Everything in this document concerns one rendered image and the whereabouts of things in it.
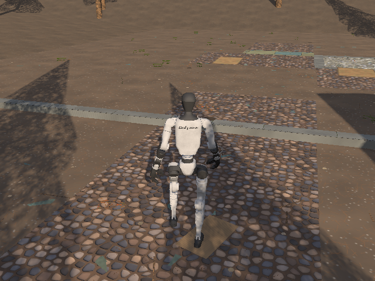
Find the robot left forearm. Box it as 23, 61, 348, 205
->
152, 142, 165, 170

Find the robot right foot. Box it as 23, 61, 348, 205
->
194, 232, 204, 248

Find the right robot hand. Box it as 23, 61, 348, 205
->
206, 158, 220, 169

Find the left robot upper arm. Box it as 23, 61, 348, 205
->
160, 118, 176, 151

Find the right robot shin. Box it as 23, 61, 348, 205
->
195, 200, 205, 240

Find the left robot hand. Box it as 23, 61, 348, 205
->
150, 168, 163, 184

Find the right robot upper arm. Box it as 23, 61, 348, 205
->
200, 118, 216, 149

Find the robot right forearm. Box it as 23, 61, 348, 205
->
210, 141, 220, 160

